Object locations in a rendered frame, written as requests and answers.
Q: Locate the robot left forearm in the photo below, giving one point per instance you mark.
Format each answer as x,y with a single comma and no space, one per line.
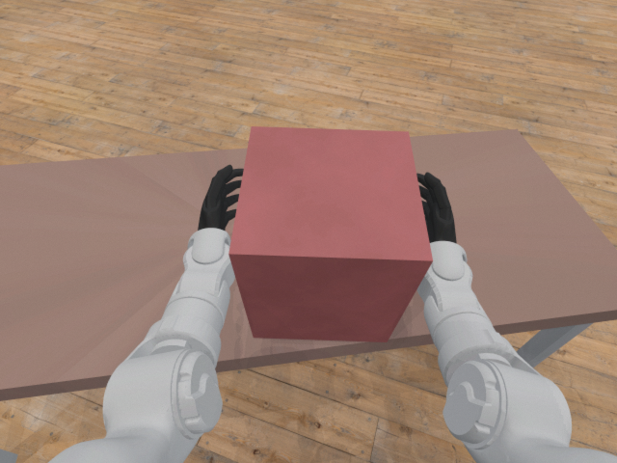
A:
197,309

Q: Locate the right robot hand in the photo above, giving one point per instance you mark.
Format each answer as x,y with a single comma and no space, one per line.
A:
437,209

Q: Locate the robot right forearm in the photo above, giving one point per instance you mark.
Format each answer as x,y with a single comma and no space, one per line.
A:
459,327

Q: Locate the table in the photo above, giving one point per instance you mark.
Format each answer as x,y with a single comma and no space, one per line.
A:
91,251

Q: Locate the right robot upper arm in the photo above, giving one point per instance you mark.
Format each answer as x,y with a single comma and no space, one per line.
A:
507,415

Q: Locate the carton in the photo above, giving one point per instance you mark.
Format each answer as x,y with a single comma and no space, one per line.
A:
329,240

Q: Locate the left robot upper arm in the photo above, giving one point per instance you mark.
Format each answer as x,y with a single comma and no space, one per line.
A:
156,408

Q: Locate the left robot hand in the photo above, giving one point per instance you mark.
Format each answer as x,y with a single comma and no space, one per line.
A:
214,212

